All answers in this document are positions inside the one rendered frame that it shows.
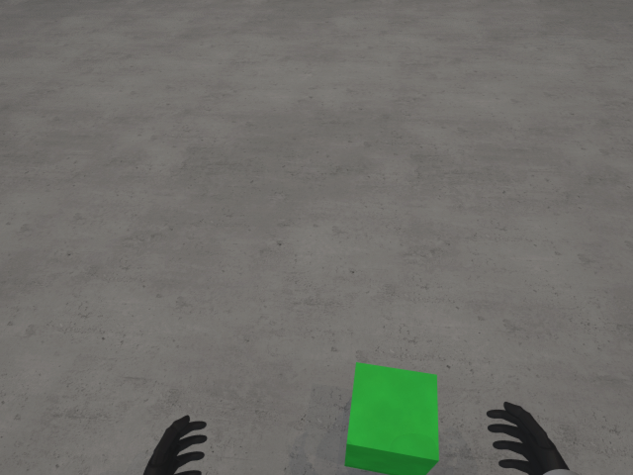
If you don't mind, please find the robot right hand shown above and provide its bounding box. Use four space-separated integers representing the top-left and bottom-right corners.
487 402 570 475

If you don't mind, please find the carton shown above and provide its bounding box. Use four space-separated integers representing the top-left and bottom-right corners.
344 362 439 475

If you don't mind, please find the robot left hand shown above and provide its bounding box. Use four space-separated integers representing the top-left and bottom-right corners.
143 415 207 475

